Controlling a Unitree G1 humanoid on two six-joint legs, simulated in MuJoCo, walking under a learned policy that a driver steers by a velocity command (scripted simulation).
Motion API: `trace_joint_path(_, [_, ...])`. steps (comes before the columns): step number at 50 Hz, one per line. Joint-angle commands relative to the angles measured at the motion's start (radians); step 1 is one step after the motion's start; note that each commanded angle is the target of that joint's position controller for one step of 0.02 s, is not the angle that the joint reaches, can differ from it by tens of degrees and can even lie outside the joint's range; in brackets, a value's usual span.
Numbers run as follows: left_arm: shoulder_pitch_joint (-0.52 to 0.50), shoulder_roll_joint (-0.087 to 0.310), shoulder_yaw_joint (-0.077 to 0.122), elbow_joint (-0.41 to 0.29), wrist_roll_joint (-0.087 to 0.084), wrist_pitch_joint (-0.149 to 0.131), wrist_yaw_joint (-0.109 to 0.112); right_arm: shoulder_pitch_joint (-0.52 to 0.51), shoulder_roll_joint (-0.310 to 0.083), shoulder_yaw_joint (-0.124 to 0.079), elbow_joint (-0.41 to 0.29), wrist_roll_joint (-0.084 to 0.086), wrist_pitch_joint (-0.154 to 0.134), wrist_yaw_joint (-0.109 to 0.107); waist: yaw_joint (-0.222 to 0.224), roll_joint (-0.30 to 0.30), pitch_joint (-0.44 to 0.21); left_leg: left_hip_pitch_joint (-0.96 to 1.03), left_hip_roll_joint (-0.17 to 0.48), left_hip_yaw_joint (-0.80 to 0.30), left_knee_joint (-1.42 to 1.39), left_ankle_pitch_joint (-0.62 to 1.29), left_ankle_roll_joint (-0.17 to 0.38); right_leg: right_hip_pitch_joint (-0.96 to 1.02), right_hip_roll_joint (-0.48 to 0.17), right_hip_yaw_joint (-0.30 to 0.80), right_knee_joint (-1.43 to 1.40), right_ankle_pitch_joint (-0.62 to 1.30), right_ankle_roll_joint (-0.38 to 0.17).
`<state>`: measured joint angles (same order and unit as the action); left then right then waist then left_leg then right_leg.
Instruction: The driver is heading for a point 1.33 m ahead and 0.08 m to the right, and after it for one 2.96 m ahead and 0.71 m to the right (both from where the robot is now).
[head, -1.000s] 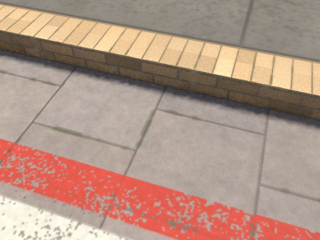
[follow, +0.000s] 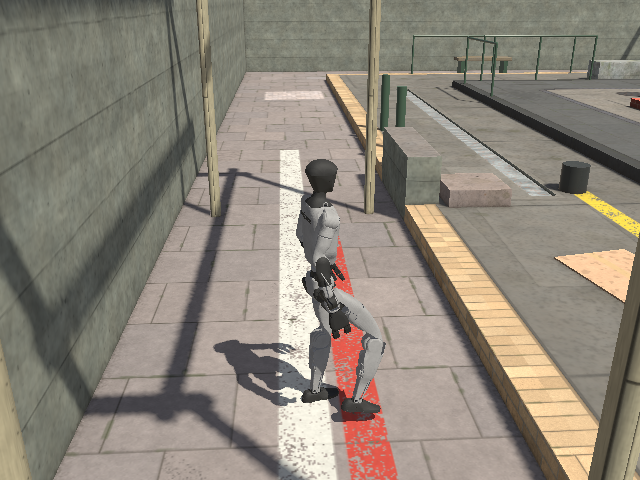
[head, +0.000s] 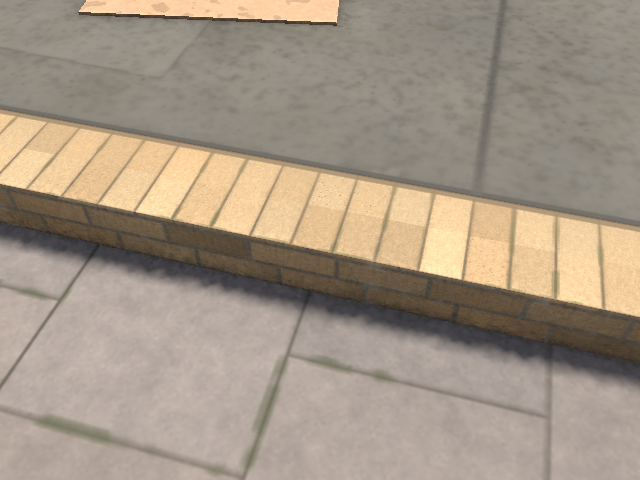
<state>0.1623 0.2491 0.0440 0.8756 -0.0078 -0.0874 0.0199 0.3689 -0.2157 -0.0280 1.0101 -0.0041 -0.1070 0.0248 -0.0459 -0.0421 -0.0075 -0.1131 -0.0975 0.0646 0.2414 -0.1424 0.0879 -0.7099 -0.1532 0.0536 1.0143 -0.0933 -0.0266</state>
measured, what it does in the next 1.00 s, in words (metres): walks ahead: right foot, then left foot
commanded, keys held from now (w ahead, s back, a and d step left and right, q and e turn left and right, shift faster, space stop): w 1.00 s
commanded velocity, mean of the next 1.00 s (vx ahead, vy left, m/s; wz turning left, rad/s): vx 0.50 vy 0.00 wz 0.00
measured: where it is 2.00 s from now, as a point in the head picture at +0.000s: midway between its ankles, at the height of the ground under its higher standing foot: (331, 238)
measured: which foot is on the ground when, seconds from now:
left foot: down 0.00-0.28, up 0.30-0.76, down 0.78-1.00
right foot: up 0.00-0.24, down 0.26-0.78, up 0.80-1.00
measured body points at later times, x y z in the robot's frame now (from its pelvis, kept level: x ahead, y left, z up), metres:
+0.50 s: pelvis +0.28 -0.08 +0.00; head +0.30 -0.10 +0.45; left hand +0.28 +0.18 -0.13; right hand +0.37 -0.34 -0.14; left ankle +0.32 +0.07 -0.67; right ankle +0.28 -0.16 -0.75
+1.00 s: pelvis +0.54 -0.02 +0.00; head +0.56 +0.00 +0.45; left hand +0.59 +0.23 -0.15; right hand +0.56 -0.28 -0.13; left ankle +0.54 +0.04 -0.75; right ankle +0.53 -0.17 -0.67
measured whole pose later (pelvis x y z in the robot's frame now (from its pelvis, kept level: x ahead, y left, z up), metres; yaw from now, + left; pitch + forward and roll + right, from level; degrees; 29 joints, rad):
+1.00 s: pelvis +0.54 -0.02 +0.00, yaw +1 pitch +0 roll +0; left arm 0.23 0.23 0.04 0.99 0.04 -0.06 -0.02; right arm 0.32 -0.22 -0.04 0.98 -0.01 -0.10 0.01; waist 0.00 -0.04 0.04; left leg -0.16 -0.05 0.10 0.31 -0.16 0.09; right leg -0.49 -0.07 -0.02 1.04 -0.25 -0.06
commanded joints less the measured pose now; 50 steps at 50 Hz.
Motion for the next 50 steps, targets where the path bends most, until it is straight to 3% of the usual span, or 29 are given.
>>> trace_joint_path(1, [-0.030, 0.037, 0.007, -0.051, 0.002, -0.008, -0.003, -0.022, -0.152, -0.026, -0.063, 0.008, -0.009, -0.021, 0.023, 0.074, 0.070, -0.077, 0.278, -0.182, -0.155, 0.104, 0.146, 0.005, -0.002, -0.011, -0.193, 0.156, 0.017])
trace_joint_path(5, [-0.161, 0.029, -0.002, -0.084, -0.010, -0.015, -0.022, 0.053, -0.172, -0.031, -0.040, 0.021, 0.003, -0.025, -0.028, 0.087, 0.084, 0.014, 0.287, -0.153, -0.127, 0.089, 0.124, 0.044, 0.044, -0.049, -0.384, 0.192, 0.025])
trace_joint_path(8, [-0.218, 0.041, -0.004, -0.114, -0.016, -0.024, -0.043, 0.083, -0.175, -0.035, -0.022, 0.024, 0.017, -0.028, -0.036, 0.099, 0.100, 0.112, 0.332, -0.166, -0.073, 0.092, 0.113, 0.041, 0.058, -0.045, -0.462, 0.112, 0.002])
trace_joint_path(10, [-0.191, 0.066, 0.003, -0.120, -0.016, -0.032, -0.053, 0.066, -0.190, -0.042, -0.024, 0.025, 0.027, -0.031, -0.006, 0.114, 0.083, 0.153, 0.356, -0.177, -0.018, 0.160, 0.097, 0.104, 0.075, -0.052, -0.501, 0.035, -0.027])
trace_joint_path(11, [-0.134, 0.087, 0.013, -0.109, -0.015, -0.037, -0.055, 0.044, -0.199, -0.044, -0.029, 0.024, 0.031, -0.032, 0.033, 0.126, 0.052, 0.155, 0.351, -0.167, 0.046, 0.289, 0.084, 0.194, 0.099, -0.073, -0.518, 0.010, -0.045])
trace_joint_path(12, [-0.002, 0.123, 0.035, -0.069, -0.014, -0.039, -0.052, 0.022, -0.188, -0.039, -0.035, 0.019, 0.037, -0.031, 0.102, 0.118, -0.024, 0.136, 0.304, -0.127, 0.203, 0.455, 0.061, 0.364, 0.136, -0.101, -0.538, 0.003, -0.071])
trace_joint_path(13, [0.204, 0.193, 0.062, -0.016, -0.008, -0.039, -0.044, 0.012, -0.150, -0.023, -0.057, 0.004, 0.037, -0.030, 0.180, 0.072, -0.168, -0.009, 0.244, -0.075, 0.468, 0.416, 0.025, 0.662, 0.060, -0.015, -0.510, 0.020, -0.123])
trace_joint_path(14, [0.345, 0.309, 0.091, 0.013, 0.012, -0.031, -0.041, 0.118, -0.032, 0.013, -0.074, 0.002, 0.017, -0.019, 0.163, -0.177, -0.321, -0.437, 0.076, -0.009, 0.885, 0.032, -0.056, 1.079, -0.198, 0.425, -0.566, -0.104, -0.280])
trace_joint_path(15, [0.353, 0.234, 0.069, 0.018, 0.013, -0.029, -0.044, 0.119, -0.059, 0.011, -0.060, 0.020, -0.012, -0.015, 0.165, -0.216, -0.386, -0.586, 0.043, -0.166, 1.055, -0.403, -0.047, 1.126, -0.257, 0.696, -0.715, -0.178, -0.314])
trace_joint_path(16, [0.260, 0.170, 0.048, 0.002, 0.007, -0.031, -0.043, 0.027, -0.160, -0.015, -0.085, 0.049, -0.029, -0.010, 0.148, -0.148, -0.236, -0.673, 0.109, -0.189, 1.117, -0.350, -0.022, 1.005, -0.223, 0.557, -0.722, -0.182, -0.255])
trace_joint_path(17, [0.158, 0.133, 0.034, -0.024, 0.004, -0.028, -0.043, -0.041, -0.171, -0.017, -0.104, 0.051, -0.032, -0.013, 0.117, -0.076, -0.147, -0.656, 0.168, -0.157, 1.086, -0.252, -0.014, 0.854, -0.185, 0.406, -0.739, -0.100, -0.222])
trace_joint_path(18, [0.139, 0.090, 0.024, 0.001, 0.056, -0.021, -0.043, -0.041, -0.132, -0.017, -0.091, -0.040, -0.006, -0.008, 0.061, 0.059, -0.030, -0.548, 0.190, -0.120, 0.954, -0.166, -0.012, 0.652, -0.131, 0.264, -0.773, 0.032, -0.164])
trace_joint_path(19, [0.130, 0.083, 0.021, 0.010, 0.049, -0.019, -0.041, -0.012, -0.100, -0.012, -0.089, -0.063, 0.019, -0.003, 0.028, 0.013, 0.000, -0.469, 0.199, -0.101, 0.907, -0.150, -0.025, 0.555, -0.094, 0.186, -0.800, 0.101, -0.138])
trace_joint_path(20, [0.140, 0.080, 0.020, 0.019, 0.043, -0.022, -0.041, 0.014, -0.078, -0.007, -0.076, -0.065, 0.040, 0.006, 0.020, -0.022, -0.011, -0.418, 0.192, -0.081, 0.914, -0.129, -0.031, 0.515, -0.068, 0.139, -0.815, 0.152, -0.140])
trace_joint_path(23, [0.176, 0.094, 0.024, 0.050, 0.023, -0.035, -0.045, -0.032, -0.081, -0.009, -0.103, -0.042, 0.064, 0.017, 0.004, -0.068, 0.004, -0.459, 0.206, -0.064, 0.856, -0.049, -0.041, 0.514, -0.047, 0.073, -0.861, 0.184, -0.165])
trace_joint_path(25, [0.212, 0.087, 0.022, 0.068, 0.022, -0.033, -0.044, -0.125, -0.090, -0.008, -0.132, -0.041, 0.065, 0.018, 0.025, -0.050, 0.038, -0.523, 0.221, -0.052, 0.771, 0.013, -0.054, 0.547, -0.045, 0.061, -0.890, 0.151, -0.176])
trace_joint_path(29, [0.271, 0.090, 0.020, 0.097, 0.020, -0.029, -0.039, -0.279, -0.070, 0.003, -0.180, -0.030, 0.057, 0.019, 0.066, -0.031, 0.075, -0.526, 0.209, -0.027, 0.536, 0.109, -0.063, 0.608, -0.042, 0.030, -0.914, 0.124, -0.175])
trace_joint_path(34, [0.319, 0.103, 0.023, 0.133, 0.030, -0.025, -0.026, -0.368, -0.083, 0.000, -0.217, -0.022, 0.046, 0.013, 0.085, -0.037, 0.100, -0.474, 0.178, -0.013, 0.367, 0.078, -0.037, 0.713, -0.076, 0.019, -0.871, 0.183, -0.159])
trace_joint_path(37, [0.300, 0.118, 0.028, 0.146, 0.034, -0.018, -0.019, -0.307, -0.097, -0.013, -0.206, -0.026, 0.030, 0.004, 0.053, -0.034, 0.083, -0.353, 0.140, 0.007, 0.296, -0.018, 0.000, 0.748, -0.087, 0.009, -0.760, 0.336, -0.137])
trace_joint_path(38, [0.285, 0.114, 0.026, 0.150, 0.032, -0.014, -0.020, -0.207, -0.100, -0.020, -0.173, -0.030, 0.023, -0.002, 0.004, -0.008, 0.039, -0.224, 0.109, 0.028, 0.231, -0.004, 0.016, 0.740, -0.058, -0.020, -0.629, 0.453, -0.123])
trace_joint_path(39, [0.292, 0.088, 0.016, 0.149, 0.032, -0.012, -0.021, -0.042, -0.134, -0.037, -0.114, -0.043, 0.010, -0.013, -0.047, 0.036, -0.060, -0.004, 0.113, 0.011, 0.212, -0.004, 0.041, 0.663, -0.001, -0.059, -0.428, 0.448, -0.105])
trace_joint_path(40, [0.305, 0.035, -0.003, 0.111, 0.014, -0.013, -0.023, 0.124, -0.227, -0.060, -0.091, -0.066, 0.000, -0.024, -0.092, 0.174, -0.191, 0.267, 0.360, -0.289, 0.173, -0.089, 0.110, 0.423, 0.080, -0.121, -0.111, 0.152, -0.069])
trace_joint_path(41, [0.375, 0.002, -0.005, 0.109, -0.001, -0.013, -0.024, 0.161, -0.305, -0.085, -0.068, -0.048, 0.010, -0.018, -0.056, 0.376, -0.242, 0.411, 0.532, -0.676, 0.038, -0.072, 0.209, 0.140, 0.237, -0.119, 0.151, -0.433, -0.051])
trace_joint_path(42, [0.288, 0.090, 0.016, 0.110, 0.025, -0.005, -0.020, 0.064, -0.231, -0.070, -0.086, -0.019, 0.020, -0.013, -0.023, 0.193, -0.140, 0.312, 0.476, -0.606, 0.020, -0.144, 0.169, 0.072, 0.156, -0.015, 0.207, -0.384, -0.071])
trace_joint_path(43, [0.228, 0.077, 0.016, 0.099, 0.026, -0.007, -0.030, -0.029, -0.167, -0.053, -0.106, -0.013, 0.018, -0.008, 0.004, 0.131, -0.046, 0.183, 0.439, -0.483, 0.000, -0.122, 0.146, 0.078, 0.116, -0.015, 0.182, -0.285, -0.077])
trace_joint_path(44, [0.200, 0.052, 0.011, 0.101, 0.024, -0.005, -0.034, -0.076, -0.125, -0.042, -0.111, -0.015, 0.013, -0.005, 0.027, 0.095, -0.005, 0.094, 0.396, -0.393, -0.038, -0.056, 0.121, 0.117, 0.084, -0.019, 0.134, -0.223, -0.075])
trace_joint_path(46, [0.206, 0.022, 0.005, 0.113, 0.045, 0.016, -0.040, -0.085, -0.085, -0.028, -0.092, -0.009, 0.005, -0.010, 0.064, 0.119, 0.024, -0.003, 0.337, -0.265, -0.075, 0.096, 0.092, 0.196, 0.063, -0.035, 0.078, -0.184, -0.051])
trace_joint_path(50, [0.139, 0.009, 0.004, 0.105, 0.050, 0.032, -0.049, -0.005, -0.110, -0.028, -0.047, 0.001, -0.014, -0.020, 0.074, 0.105, 0.034, 0.007, 0.309, -0.164, -0.096, 0.270, 0.105, 0.155, 0.058, -0.073, 0.022, -0.102, -0.020])
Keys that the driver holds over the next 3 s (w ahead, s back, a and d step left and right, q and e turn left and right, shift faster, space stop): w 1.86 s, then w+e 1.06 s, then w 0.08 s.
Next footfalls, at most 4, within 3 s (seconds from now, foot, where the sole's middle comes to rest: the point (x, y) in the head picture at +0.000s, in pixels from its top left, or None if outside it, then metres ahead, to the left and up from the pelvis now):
0.26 right None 0.32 -0.17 -0.78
0.78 left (299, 456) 0.58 0.04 -0.78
1.32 right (367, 359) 0.81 -0.12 -0.78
1.84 left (283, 204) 1.17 0.07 -0.62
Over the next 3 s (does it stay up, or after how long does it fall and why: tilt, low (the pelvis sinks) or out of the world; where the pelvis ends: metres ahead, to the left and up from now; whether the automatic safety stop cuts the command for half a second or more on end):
stays up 1.69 -0.09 0.15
